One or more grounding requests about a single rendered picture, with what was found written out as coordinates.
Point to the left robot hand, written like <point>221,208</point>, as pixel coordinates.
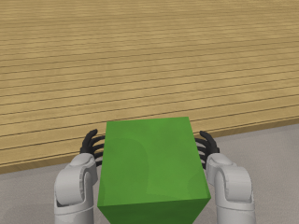
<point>88,142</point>

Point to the robot right forearm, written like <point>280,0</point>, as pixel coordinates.
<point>233,190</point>

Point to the robot left forearm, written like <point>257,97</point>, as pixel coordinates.
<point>73,191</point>

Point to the carton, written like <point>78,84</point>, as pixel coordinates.
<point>151,173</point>

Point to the right robot hand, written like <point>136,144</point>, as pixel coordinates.
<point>210,146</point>

